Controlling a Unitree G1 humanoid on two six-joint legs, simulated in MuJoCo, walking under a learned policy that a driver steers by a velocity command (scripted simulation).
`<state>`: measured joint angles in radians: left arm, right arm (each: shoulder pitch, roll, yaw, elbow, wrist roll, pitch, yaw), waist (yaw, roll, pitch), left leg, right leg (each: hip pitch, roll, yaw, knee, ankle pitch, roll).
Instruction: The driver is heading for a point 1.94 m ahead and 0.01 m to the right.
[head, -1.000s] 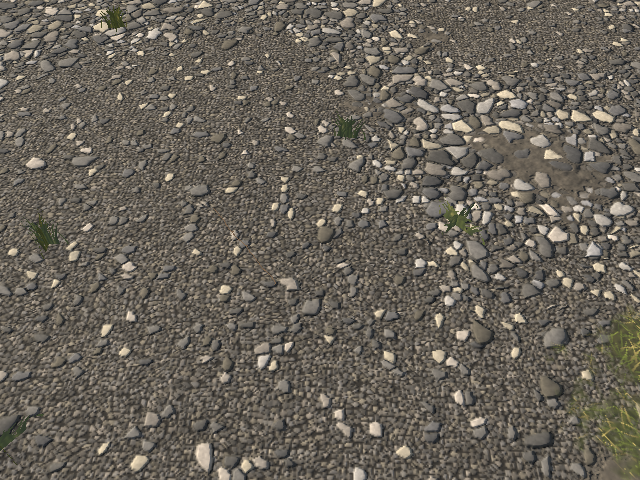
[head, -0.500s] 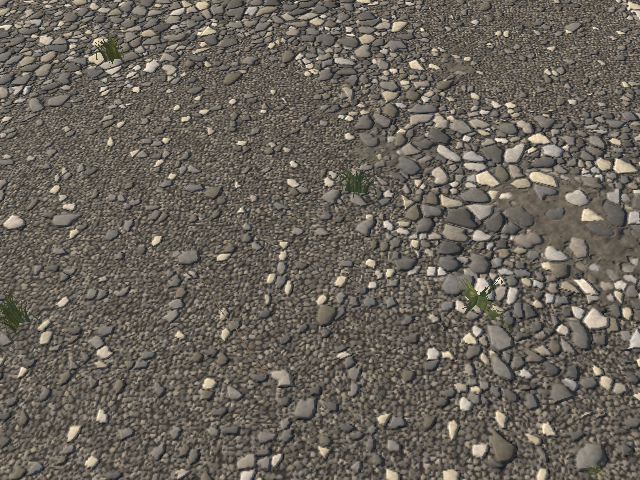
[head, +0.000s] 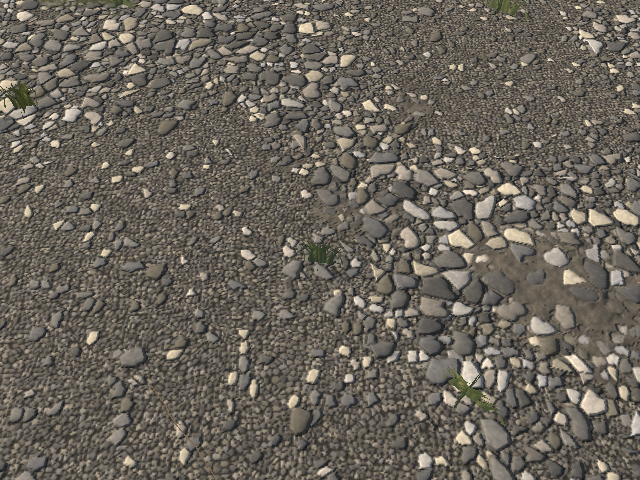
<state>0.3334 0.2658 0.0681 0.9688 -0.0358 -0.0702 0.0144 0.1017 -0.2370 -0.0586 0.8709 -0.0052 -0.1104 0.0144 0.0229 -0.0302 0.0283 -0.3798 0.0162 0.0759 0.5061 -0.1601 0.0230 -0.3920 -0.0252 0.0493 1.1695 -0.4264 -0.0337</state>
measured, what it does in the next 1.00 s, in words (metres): walks ahead: right foot, then left foot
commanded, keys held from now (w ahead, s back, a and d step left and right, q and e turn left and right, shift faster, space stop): e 0.28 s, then no key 0.24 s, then q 0.48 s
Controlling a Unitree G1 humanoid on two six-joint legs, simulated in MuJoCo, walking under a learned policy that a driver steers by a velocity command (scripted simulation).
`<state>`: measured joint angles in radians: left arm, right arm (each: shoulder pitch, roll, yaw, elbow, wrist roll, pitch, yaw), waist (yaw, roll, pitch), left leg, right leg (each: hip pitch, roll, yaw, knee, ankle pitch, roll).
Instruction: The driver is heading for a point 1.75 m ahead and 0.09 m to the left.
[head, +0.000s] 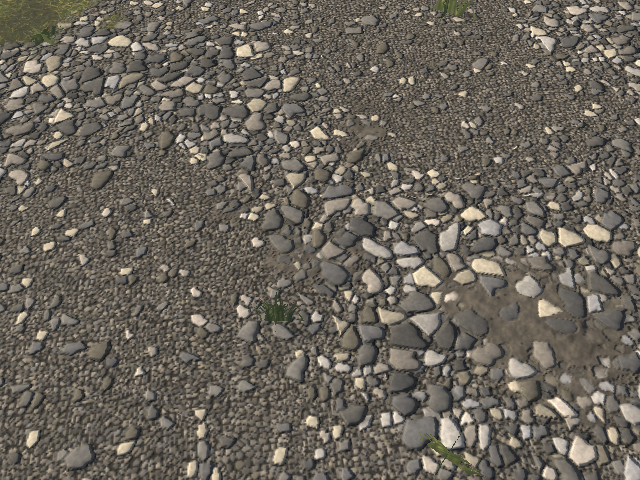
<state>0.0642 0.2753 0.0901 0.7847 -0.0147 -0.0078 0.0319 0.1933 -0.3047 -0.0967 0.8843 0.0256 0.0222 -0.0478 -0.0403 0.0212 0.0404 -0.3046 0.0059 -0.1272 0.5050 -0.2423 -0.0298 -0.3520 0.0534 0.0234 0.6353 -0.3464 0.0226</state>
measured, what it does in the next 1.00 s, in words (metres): steps on the spot: right foot, then left foot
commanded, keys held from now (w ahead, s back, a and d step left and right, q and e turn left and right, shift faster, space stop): q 0.36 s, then no key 0.16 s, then e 0.30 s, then w+e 0.18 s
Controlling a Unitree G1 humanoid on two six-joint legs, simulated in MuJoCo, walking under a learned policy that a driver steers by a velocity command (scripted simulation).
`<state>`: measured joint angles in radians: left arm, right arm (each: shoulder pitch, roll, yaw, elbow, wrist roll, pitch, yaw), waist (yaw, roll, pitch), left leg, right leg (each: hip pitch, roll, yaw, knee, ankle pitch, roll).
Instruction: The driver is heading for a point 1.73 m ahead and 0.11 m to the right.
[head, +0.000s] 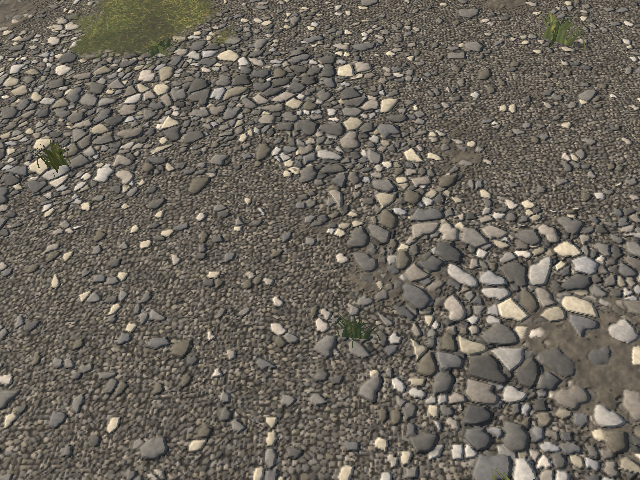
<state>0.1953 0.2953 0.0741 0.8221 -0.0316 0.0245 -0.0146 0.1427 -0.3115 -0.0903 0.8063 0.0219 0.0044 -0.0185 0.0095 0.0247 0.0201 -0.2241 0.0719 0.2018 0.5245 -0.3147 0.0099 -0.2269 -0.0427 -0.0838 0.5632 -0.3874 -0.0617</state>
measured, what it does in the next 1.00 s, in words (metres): walks ahead: left foot, then right foot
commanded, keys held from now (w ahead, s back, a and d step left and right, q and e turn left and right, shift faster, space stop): w+e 0.36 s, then w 0.24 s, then w+q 0.40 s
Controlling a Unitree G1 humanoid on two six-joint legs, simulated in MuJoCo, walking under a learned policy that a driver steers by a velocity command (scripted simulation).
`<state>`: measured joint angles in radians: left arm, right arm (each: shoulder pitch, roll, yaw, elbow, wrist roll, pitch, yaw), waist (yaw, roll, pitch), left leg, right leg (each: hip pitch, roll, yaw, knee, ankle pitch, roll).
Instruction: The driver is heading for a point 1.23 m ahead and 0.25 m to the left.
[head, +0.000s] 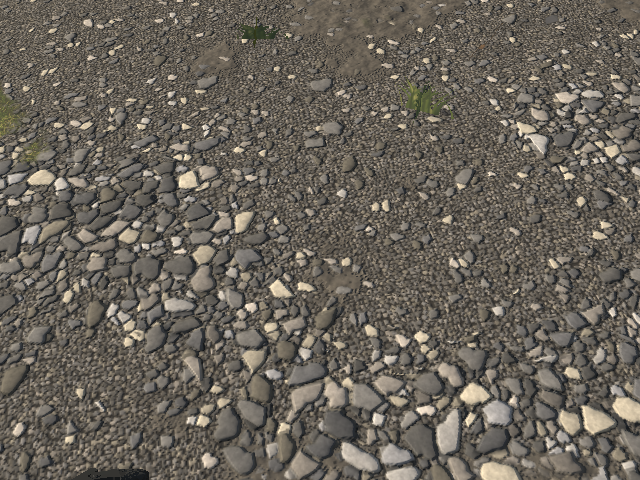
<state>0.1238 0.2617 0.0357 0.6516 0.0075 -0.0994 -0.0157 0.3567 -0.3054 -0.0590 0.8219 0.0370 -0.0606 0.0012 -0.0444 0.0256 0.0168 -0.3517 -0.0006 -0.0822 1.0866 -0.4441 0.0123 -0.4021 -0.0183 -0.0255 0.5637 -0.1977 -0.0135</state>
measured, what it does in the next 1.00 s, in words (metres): walks ahead, turning left: left foot, then right foot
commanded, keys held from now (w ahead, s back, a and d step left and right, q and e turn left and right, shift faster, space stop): w+q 0.62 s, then w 0.04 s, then w+e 0.34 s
